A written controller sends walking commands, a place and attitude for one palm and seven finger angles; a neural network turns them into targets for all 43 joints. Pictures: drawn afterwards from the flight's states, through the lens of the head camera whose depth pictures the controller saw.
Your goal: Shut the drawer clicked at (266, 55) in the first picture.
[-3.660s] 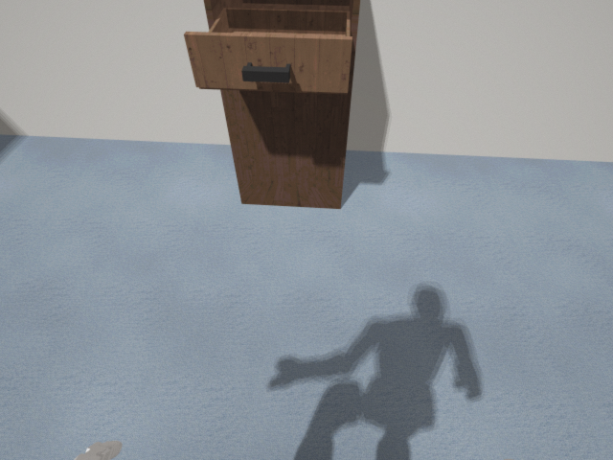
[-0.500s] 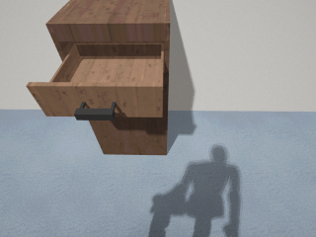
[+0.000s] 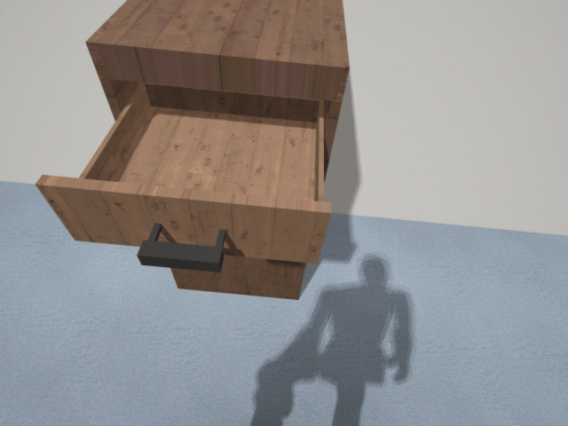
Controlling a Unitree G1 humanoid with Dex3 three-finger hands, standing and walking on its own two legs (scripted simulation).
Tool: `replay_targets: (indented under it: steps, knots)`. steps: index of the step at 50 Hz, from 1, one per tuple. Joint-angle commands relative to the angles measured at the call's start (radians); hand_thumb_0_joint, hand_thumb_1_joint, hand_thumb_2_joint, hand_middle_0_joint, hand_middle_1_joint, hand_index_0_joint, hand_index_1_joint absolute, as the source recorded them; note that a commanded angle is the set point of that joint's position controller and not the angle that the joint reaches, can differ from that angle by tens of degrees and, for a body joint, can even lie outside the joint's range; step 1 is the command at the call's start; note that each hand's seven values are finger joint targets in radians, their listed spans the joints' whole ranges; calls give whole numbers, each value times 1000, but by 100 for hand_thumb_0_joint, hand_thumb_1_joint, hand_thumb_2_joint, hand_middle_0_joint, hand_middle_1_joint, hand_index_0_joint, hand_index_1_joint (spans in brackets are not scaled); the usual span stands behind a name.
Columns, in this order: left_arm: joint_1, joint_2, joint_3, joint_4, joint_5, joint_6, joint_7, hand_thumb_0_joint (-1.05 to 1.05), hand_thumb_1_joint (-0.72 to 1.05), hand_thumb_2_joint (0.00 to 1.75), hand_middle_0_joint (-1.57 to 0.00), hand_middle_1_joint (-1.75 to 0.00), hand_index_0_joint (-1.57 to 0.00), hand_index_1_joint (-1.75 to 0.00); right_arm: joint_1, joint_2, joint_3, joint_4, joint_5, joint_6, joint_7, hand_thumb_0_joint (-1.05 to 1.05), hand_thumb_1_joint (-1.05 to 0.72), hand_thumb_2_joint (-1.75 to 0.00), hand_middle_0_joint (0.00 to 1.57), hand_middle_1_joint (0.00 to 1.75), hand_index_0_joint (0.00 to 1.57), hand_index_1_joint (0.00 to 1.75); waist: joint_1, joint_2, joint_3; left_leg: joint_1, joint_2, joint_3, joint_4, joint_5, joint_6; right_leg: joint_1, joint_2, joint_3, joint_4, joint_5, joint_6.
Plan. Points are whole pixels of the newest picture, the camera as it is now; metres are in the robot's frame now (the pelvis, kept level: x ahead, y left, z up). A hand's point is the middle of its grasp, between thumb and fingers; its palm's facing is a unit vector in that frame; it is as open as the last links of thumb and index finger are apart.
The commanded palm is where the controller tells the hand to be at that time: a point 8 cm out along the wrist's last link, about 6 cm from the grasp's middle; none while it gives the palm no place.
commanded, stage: come to a stop and stand still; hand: left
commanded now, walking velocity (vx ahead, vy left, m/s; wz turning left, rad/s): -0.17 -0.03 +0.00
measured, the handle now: (185, 244) +0.35 +0.18 +0.03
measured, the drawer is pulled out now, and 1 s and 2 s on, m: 0.28 0.28 0.28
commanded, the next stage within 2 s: look again from close up in 1.62 s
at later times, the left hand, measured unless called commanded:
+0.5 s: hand out of the picture +0.03 +0.15 -0.16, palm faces +0.08 -0.97 -0.25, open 7.4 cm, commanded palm none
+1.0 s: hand out of the picture -0.06 +0.15 -0.18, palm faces +0.05 -0.99 -0.16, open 7.4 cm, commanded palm none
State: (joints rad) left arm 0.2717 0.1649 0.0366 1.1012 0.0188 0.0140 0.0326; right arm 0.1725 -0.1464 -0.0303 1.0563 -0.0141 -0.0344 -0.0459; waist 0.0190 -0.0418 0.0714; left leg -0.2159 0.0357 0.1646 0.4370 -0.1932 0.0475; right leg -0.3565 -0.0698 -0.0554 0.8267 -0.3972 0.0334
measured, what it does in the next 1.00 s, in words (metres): steps on the spot: right foot, then left foot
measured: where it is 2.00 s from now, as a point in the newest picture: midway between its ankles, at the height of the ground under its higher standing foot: outside the picture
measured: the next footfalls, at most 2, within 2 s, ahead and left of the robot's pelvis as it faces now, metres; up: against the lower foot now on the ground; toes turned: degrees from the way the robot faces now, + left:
right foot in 0.16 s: +0.06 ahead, -0.14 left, +0.00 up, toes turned -5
left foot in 0.58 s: -0.03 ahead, +0.10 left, +0.00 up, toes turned +5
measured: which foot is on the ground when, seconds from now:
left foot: down 0.00-0.18, up 0.20-0.56, down 0.58-1.00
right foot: up 0.00-0.14, down 0.16-1.00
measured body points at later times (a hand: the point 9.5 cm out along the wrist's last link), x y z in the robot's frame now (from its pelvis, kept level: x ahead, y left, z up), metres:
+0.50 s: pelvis -0.02 -0.04 +0.00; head +0.00 -0.06 +0.45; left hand +0.03 +0.20 -0.14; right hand +0.01 -0.27 -0.17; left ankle -0.07 +0.10 -0.71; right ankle +0.02 -0.14 -0.74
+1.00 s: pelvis -0.02 -0.01 +0.00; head -0.01 -0.01 +0.45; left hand -0.06 +0.20 -0.16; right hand -0.04 -0.21 -0.16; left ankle -0.07 +0.10 -0.74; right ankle +0.02 -0.14 -0.74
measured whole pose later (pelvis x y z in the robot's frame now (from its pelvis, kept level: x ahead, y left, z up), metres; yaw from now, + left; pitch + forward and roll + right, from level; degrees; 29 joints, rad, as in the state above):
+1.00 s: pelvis -0.02 -0.01 +0.00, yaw +0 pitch -1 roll +0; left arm 0.33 0.12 0.00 1.18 0.02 0.00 0.03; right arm 0.31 -0.10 0.00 1.15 0.00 -0.02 -0.04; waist 0.02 0.00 0.03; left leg -0.07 0.01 0.06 0.39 -0.30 0.00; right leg -0.23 -0.05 -0.06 0.42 -0.17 0.02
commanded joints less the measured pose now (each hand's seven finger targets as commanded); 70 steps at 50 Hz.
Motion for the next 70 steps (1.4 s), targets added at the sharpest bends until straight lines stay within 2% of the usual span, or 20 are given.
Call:
replay_targets:
  steps: [1, 5, 6, 7, 8, 9, 10, 12, 14, 16, 21, 23, 25, 27, 28, 29, 31, 38, 58, 70]
  knots:
    - [73, 45, 15, -45, 2, 22, 3, 0, 90, 90, -20, -30, -20, -30, 66, -161, -41, -20, -3, 20, -5, 0, -90, -90, 20, 30, 20, 30, -18, 204, -81, 69, 279, -165, -108, 610, 117, 26, -1, -1, -47, 12, -4]
    - [80, 52, 23, -69, 2, 15, 6, 0, 90, 90, -20, -30, -20, -30, 42, -169, -55, -31, -8, 35, 2, 0, -90, -90, 20, 30, 20, 30, 2, 190, -81, 35, 263, -171, -53, 482, 94, 98, 8, -6, -196, 96, -17]
    - [94, 61, 24, -70, 3, 10, 7, 0, 90, 90, -20, -30, -20, -30, 38, -166, -56, -34, -5, 39, 6, 0, -90, -90, 20, 30, 20, 30, 12, 172, -85, 9, 236, -159, -18, 390, 66, 146, 7, -9, -291, 183, -16]
    - [97, 88, 26, -73, 8, -1, 9, 0, 90, 90, -20, -30, -20, -30, 44, -139, -54, -35, 1, 39, 11, 0, -90, -90, 20, 30, 20, 30, 17, 86, -87, -18, 180, -133, 42, 265, 20, 185, -20, 33, -401, 324, -22]
    - [70, 143, 30, -84, 14, -12, 13, 0, 90, 90, -20, -30, -20, -30, 60, -90, -46, -46, 10, 42, 18, 0, -90, -90, 20, 30, 20, 30, -5, -79, -86, -91, 72, -62, 136, 28, -43, 197, -157, 206, -456, 501, -73]
    - [47, 194, 35, -95, 9, -16, 9, 0, 90, 90, -20, -30, -20, -30, 71, -59, -41, -55, 12, 54, 24, 0, -90, -90, 20, 30, 20, 30, -13, -144, -82, -100, 2, -53, 215, -250, -72, 144, -294, 276, -514, 591, -163]
    - [45, 203, 40, -102, 8, -19, 10, 0, 90, 90, -20, -30, -20, -30, 45, -62, -40, -60, 6, 72, 22, 0, -90, -90, 20, 30, 20, 30, 12, -188, -101, -109, -1, -110, 339, -368, -69, 123, -313, 307, -538, 624, -212]
    - [-19, 161, 31, -108, 6, -20, 16, 0, 90, 90, -20, -30, -20, -30, 65, -78, -45, -40, 6, 78, 19, 0, -90, -90, 20, 30, 20, 30, -17, -135, -86, -142, -1, -158, 482, -320, -70, 135, -275, 267, -514, 636, -242]
    - [-40, 166, 34, -124, 5, -20, 14, 0, 90, 90, -20, -30, -20, -30, 89, -82, -44, -24, 5, 78, 25, 0, -90, -90, 20, 30, 20, 30, -19, -90, -77, -171, -2, -166, 543, -257, -80, 152, -235, 199, -503, 584, -221]
    - [-27, 166, 40, -130, 4, -21, 12, 0, 90, 90, -20, -30, -20, -30, 87, -93, -44, -28, 2, 77, 30, 0, -90, -90, 20, 30, 20, 30, -2, -109, -67, -184, 0, -166, 529, -230, -87, 167, -229, 201, -527, 475, -211]
    - [14, 187, 57, -121, 11, -17, 10, 0, 90, 90, -20, -30, -20, -30, 65, -77, -33, -50, 1, 62, 34, 0, -90, -90, 20, 30, 20, 30, 38, -116, -66, -145, 1, -140, 308, -262, -82, 213, -238, 253, -564, 311, -222]
    - [12, 187, 58, -113, 10, -16, 7, 0, 90, 90, -20, -30, -20, -30, 93, -70, -27, -41, 1, 54, 32, 0, -90, -90, 20, 30, 20, 30, 33, -116, -87, -85, -8, -124, 192, -237, -78, 216, -221, 249, -566, 271, -212]
    - [-18, 176, 53, -103, 1, -13, 4, 0, 90, 90, -20, -30, -20, -30, 161, -58, -19, -12, 0, 46, 28, 0, -90, -90, 20, 30, 20, 30, -1, -115, -98, 37, -14, -108, 35, -136, -70, 157, -174, 202, -556, 156, -165]
    - [-38, 127, 39, -100, -6, -8, -1, 0, 90, 90, -20, -30, -20, -30, 211, -80, -18, 17, 0, 35, 23, 0, -90, -90, 20, 30, 20, 30, -23, -31, -81, 166, 36, -166, -115, -62, -46, 30, -92, 139, -494, 43, -93]
    - [-35, 89, 29, -101, -10, -6, -5, 0, 90, 90, -20, -30, -20, -30, 206, -115, -18, 15, -8, 29, 20, 0, -90, -90, 20, 30, 20, 30, -14, 98, -51, 93, 114, -252, -147, -55, -14, 28, -33, 80, -444, 81, -58]
    - [-35, 69, 25, -102, -9, -6, -6, 0, 90, 90, -20, -30, -20, -30, 175, -139, -15, 1, -9, 30, 19, 0, -90, -90, 20, 30, 20, 30, 0, 136, -36, -18, 171, -296, -176, -87, 7, 89, -6, 29, -412, 123, -37]
    - [-43, 71, 15, -68, -1, -3, -8, 0, 90, 90, -20, -30, -20, -30, 98, -124, -3, 2, -4, 22, 14, 0, -90, -90, 20, 30, 20, 30, 16, 227, 9, -117, 154, -293, -245, -116, 6, 171, -3, 0, -370, 201, -19]
    - [55, 70, -7, 18, -4, -13, -7, 0, 90, 90, -20, -30, -20, -30, 163, -97, 5, 42, 4, 19, 7, 0, -90, -90, 20, 30, 20, 30, 7, 66, 27, -57, 87, -213, -190, -76, -21, 194, -32, 41, -453, 274, -28]
    - [110, 29, -15, 52, -7, -30, 9, 0, 90, 90, -20, -30, -20, -30, 242, -45, 15, 94, 7, 2, -6, 0, -90, -90, 20, 30, 20, 30, -8, 57, 2, 31, 83, -166, -139, 120, -29, 199, -43, 47, -437, 396, -45]
    - [89, 53, -12, 40, -9, -34, 9, 0, 90, 90, -20, -30, -20, -30, 242, -52, 13, 94, 5, 5, -5, 0, -90, -90, 20, 30, 20, 30, -10, 41, 4, 41, 79, -161, -131, 108, -35, 208, -47, 54, -444, 421, -53]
